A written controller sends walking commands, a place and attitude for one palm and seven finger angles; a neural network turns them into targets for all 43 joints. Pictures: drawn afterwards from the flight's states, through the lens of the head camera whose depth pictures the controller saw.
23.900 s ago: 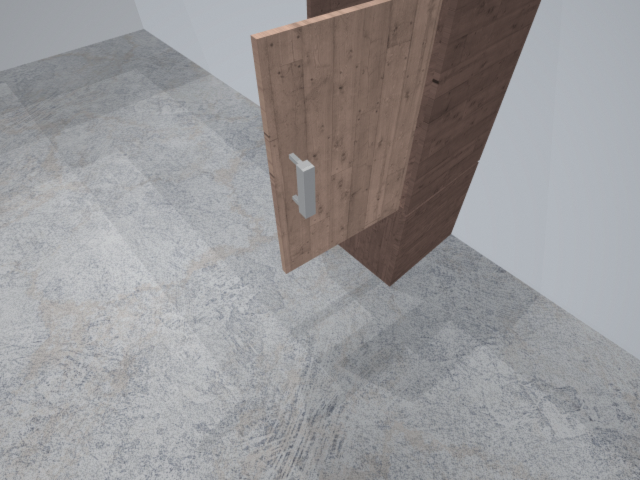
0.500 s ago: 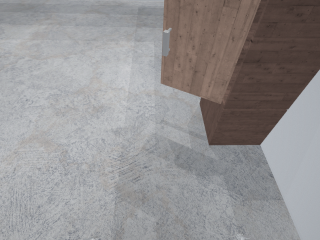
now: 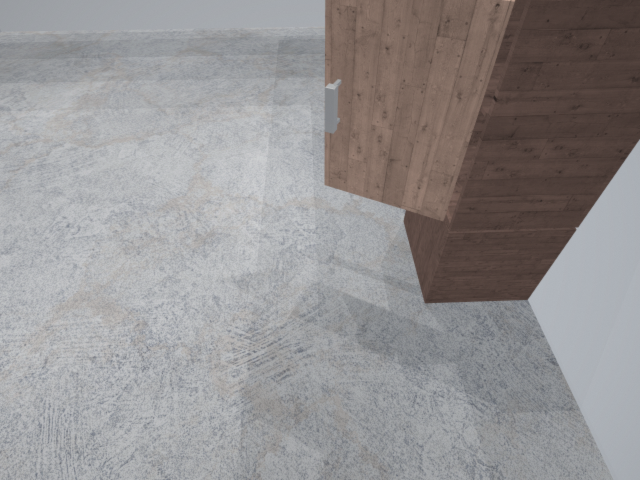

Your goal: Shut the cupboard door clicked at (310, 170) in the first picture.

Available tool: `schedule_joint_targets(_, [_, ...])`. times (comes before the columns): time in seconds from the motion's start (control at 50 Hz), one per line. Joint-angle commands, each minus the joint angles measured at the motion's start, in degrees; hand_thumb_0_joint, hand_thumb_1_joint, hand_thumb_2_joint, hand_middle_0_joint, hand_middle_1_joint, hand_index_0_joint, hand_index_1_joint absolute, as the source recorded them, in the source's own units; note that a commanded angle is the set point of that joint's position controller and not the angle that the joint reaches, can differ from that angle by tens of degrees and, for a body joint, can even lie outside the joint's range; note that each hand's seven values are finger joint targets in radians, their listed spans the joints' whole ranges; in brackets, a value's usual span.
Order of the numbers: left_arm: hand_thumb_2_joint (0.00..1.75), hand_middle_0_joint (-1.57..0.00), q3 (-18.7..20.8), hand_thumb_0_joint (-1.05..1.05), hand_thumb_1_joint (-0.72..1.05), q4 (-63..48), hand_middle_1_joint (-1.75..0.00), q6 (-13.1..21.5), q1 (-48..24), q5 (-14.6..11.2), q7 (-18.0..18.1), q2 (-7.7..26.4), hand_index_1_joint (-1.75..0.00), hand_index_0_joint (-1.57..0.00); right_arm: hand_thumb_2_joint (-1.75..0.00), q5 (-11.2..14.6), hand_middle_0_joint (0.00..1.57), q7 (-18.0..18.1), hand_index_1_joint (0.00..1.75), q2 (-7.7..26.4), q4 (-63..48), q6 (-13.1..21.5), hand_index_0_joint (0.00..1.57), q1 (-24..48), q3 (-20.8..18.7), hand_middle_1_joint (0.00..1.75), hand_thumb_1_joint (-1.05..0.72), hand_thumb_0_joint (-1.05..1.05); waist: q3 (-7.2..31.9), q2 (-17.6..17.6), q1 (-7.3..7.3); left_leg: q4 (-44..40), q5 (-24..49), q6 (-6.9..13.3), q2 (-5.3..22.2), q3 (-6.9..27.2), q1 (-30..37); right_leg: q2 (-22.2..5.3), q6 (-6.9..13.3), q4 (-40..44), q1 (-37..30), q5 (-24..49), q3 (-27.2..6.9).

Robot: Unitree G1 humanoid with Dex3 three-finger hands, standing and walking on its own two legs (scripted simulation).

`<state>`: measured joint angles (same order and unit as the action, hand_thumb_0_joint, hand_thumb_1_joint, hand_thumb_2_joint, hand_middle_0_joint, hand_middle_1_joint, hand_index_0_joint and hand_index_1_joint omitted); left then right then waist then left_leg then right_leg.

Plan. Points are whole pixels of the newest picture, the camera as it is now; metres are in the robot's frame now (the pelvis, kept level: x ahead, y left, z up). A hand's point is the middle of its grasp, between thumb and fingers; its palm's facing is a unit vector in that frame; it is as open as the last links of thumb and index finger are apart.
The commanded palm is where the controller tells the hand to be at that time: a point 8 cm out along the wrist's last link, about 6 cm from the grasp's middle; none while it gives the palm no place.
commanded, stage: let the arm hang, fingers relaxed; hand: left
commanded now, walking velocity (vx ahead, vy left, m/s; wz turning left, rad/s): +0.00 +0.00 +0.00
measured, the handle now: (334, 105) +1.02 +0.02 -0.05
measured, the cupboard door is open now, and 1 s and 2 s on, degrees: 62 62 62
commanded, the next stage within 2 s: look to check the result in 0.32 s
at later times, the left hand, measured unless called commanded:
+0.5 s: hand out of the picture -0.03 +0.17 -0.18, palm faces +0.04 -0.98 -0.17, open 7.4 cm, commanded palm none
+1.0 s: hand out of the picture +0.01 +0.18 -0.17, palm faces +0.01 -0.98 -0.21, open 7.4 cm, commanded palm none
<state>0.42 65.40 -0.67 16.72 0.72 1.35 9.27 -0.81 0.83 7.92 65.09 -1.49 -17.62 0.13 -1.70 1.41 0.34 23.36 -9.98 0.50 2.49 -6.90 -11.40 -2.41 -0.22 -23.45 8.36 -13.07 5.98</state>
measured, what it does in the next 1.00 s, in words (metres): stands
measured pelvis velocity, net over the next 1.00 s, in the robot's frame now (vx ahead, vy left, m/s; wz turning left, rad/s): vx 0.00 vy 0.00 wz -0.01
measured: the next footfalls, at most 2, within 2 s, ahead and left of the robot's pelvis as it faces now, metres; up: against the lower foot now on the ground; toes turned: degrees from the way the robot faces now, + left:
right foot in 1.76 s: +0.22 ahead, -0.10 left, +0.00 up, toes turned +22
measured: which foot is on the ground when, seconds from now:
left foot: down 0.00-1.00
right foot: down 0.00-1.00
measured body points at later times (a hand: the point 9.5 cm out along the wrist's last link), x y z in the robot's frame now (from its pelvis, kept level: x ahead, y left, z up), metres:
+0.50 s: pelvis +0.00 +0.01 +0.00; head +0.00 +0.00 +0.45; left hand -0.03 +0.22 -0.16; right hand -0.03 -0.20 -0.17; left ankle +0.03 +0.11 -0.74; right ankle +0.00 -0.12 -0.74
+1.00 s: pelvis +0.00 +0.00 +0.00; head +0.01 -0.01 +0.45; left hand +0.01 +0.23 -0.16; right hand -0.01 -0.23 -0.16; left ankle +0.03 +0.11 -0.74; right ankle +0.00 -0.12 -0.74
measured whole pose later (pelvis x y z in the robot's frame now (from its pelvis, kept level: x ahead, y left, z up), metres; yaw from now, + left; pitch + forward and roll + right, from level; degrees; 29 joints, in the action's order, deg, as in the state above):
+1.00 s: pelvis +0.00 +0.00 +0.00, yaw -1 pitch -2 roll +0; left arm 1.2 64.9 -0.1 14.6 1.1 1.4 9.3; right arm -0.8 1.0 9.8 64.6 -0.8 -15.3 -0.9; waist -2.5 0.7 0.5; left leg 23.1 -9.8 0.5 2.6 -7.5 -11.4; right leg -2.4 -0.2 -23.8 8.9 -13.0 5.3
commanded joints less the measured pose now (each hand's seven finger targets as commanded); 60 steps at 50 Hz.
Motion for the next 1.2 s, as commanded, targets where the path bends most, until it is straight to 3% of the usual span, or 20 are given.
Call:
schedule_joint_targets(0.0, [0.90, -0.20, 1.0, 0.00, 0.90, -1.2, -0.30, 1.1, 3.5, -0.2, 0.7, 5.3, -0.30, -0.20, -0.90, -0.2, 0.20, 0.7, 0.30, 4.6, -1.1, 1.2, 0.20, -3.8, -1.0, 0.30, -0.90, 0.00, -3.0, -2.6, 0.09, -5.1, -1.2, 0.2, 3.9, 5.3, -0.3, -4.7, 1.5, 6.1, 4.2, -1.1, -4.8])
schedule_joint_targets(0.16, [0.90, -0.20, 1.2, 0.00, 0.90, -0.8, -0.30, 1.0, 4.7, -0.1, 0.9, 3.4, -0.30, -0.20, -0.90, -0.3, 0.20, 1.0, 0.30, 3.1, -0.5, 1.1, 0.20, -5.1, -1.1, 0.30, -0.90, 0.00, -5.1, -0.3, 0.24, -5.4, -4.3, 0.2, 3.6, 5.3, -2.0, -4.2, 1.5, 5.7, 5.6, -2.7, -4.8])
schedule_joint_targets(0.4, [0.90, -0.20, 1.6, 0.00, 0.90, -0.9, -0.30, 1.1, 5.5, 0.1, 1.0, 2.9, -0.30, -0.20, -0.90, -0.2, 0.20, 1.2, 0.30, 3.7, -1.4, 1.5, 0.20, -5.1, -1.6, 0.30, -0.90, 0.00, -3.7, 0.0, 0.28, -5.8, -3.5, 0.7, 4.4, 5.9, -1.2, -3.9, 1.3, 4.3, 5.3, -0.4, -4.6])
schedule_joint_targets(0.56, [0.90, -0.20, 1.7, 0.00, 0.90, -1.2, -0.30, 1.1, 4.7, 0.3, 0.9, 3.8, -0.30, -0.20, -0.90, -0.1, 0.20, 1.0, 0.30, 4.8, -1.8, 1.4, 0.20, -4.1, -1.8, 0.30, -0.90, 0.00, -4.4, -1.6, 0.38, -6.4, -5.3, 0.7, 4.5, 6.2, -1.2, -3.8, 1.2, 4.6, 5.9, -1.4, -4.9])
schedule_joint_targets(0.68, [0.90, -0.20, 1.8, 0.00, 0.90, -1.7, -0.30, 1.4, 3.8, 0.3, 0.8, 5.5, -0.30, -0.20, -0.90, 0.0, 0.20, 0.8, 0.30, 6.1, -2.2, 1.4, 0.20, -3.1, -1.9, 0.30, -0.90, 0.00, -3.2, -2.0, 0.39, -5.2, -2.5, 0.7, 4.4, 5.7, 0.2, -4.2, 1.5, 5.1, 5.5, -0.7, -5.1])
schedule_joint_targets(0.84, [0.90, -0.20, 1.9, 0.00, 0.90, -1.8, -0.30, 1.2, 1.9, 0.2, 0.6, 6.4, -0.30, -0.20, -0.90, -0.2, 0.20, 0.8, 0.30, 6.9, -2.0, 1.4, 0.20, -1.2, -1.9, 0.30, -0.90, 0.00, -4.1, -1.1, 0.38, -6.4, -3.7, 0.4, 4.7, 5.9, 0.2, -4.3, 1.4, 5.6, 5.6, -1.4, -5.4])
schedule_joint_targets(0.96, [0.90, -0.20, 2.0, 0.00, 0.90, -2.2, -0.30, 1.6, 0.4, 0.2, 0.5, 7.7, -0.30, -0.20, -0.90, -0.1, 0.20, 0.7, 0.30, 7.9, -2.1, 1.7, 0.20, -0.5, -1.9, 0.30, -0.90, 0.00, -1.6, -1.6, 0.29, -5.6, 0.5, 0.4, 4.9, 5.8, 1.3, -4.7, 1.5, 5.6, 3.4, 1.4, -5.5])
schedule_joint_targets(1.02, [0.90, -0.20, 2.1, 0.00, 0.90, -2.2, -0.30, 1.6, -0.2, 0.2, 0.5, 8.1, -0.30, -0.20, -0.90, -0.1, 0.20, 0.7, 0.30, 8.1, -2.0, 1.6, 0.20, -0.1, -1.9, 0.30, -0.90, 0.00, -2.4, -1.2, 0.37, -5.8, -0.3, 0.2, 4.8, 5.8, 1.0, -4.8, 1.6, 6.3, 3.7, 0.3, -5.6])
schedule_joint_targets(1.06, [0.90, -0.20, 2.0, 0.00, 0.90, -2.3, -0.30, 0.9, 0.3, 0.1, 0.7, 6.5, -0.30, -0.20, -0.90, -0.2, 0.20, 0.5, 0.30, 6.0, -2.2, 1.1, 0.20, -0.5, -1.5, 0.30, -0.90, 0.00, -3.4, -0.7, 0.24, -4.3, 0.6, -0.2, 4.3, 5.8, -1.2, -5.4, 1.2, 4.5, 3.5, 0.2, -4.3])
schedule_joint_targets(1.1, [0.90, -0.20, 2.8, 0.00, 0.90, -3.3, -0.30, 0.6, 0.5, 0.1, 0.8, 7.7, -0.30, -0.20, -0.90, -0.2, 0.20, 0.3, 0.30, 6.3, -3.2, 0.6, 0.20, -0.2, -1.9, 0.30, -0.90, 0.00, -3.2, -1.7, -0.01, -1.5, 1.4, -0.2, 3.6, 6.0, -3.5, -6.8, 1.6, 3.1, 3.4, -0.6, -3.6])
schedule_joint_targets(1.18, [0.90, -0.20, 4.6, 0.00, 0.90, -6.7, -0.30, 0.0, -1.2, 0.5, 0.9, 10.6, -0.30, -0.20, -0.90, -0.4, 0.20, -0.1, 0.30, 6.1, -6.2, -0.6, 0.20, 0.6, -3.0, 0.30, -0.90, 0.00, -1.8, -8.8, 0.02, 11.4, -1.5, -1.1, 0.6, 3.2, -7.2, -14.0, 5.8, 5.2, 5.6, -3.1, -5.5])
